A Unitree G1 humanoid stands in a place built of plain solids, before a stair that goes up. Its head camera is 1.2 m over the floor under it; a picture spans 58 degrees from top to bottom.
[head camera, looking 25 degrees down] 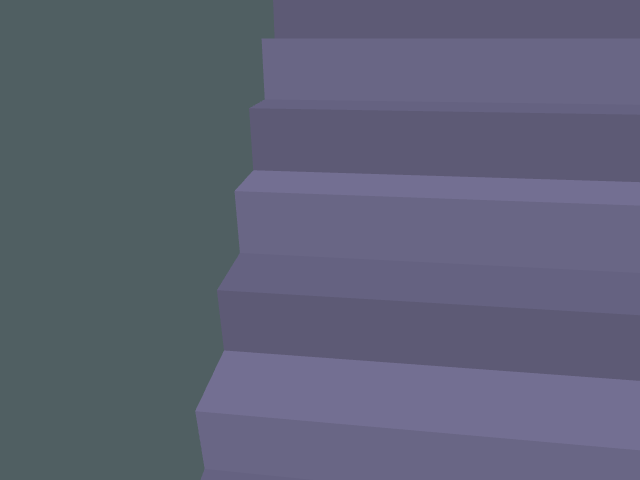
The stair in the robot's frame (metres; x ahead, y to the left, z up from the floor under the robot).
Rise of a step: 0.20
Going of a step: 0.22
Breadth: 1.53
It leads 6 degrees to the right of straight ahead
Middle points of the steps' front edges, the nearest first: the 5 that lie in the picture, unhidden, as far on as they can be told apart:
0.67 -0.47 0.40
0.89 -0.49 0.60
1.11 -0.51 0.80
1.33 -0.54 1.00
1.55 -0.56 1.20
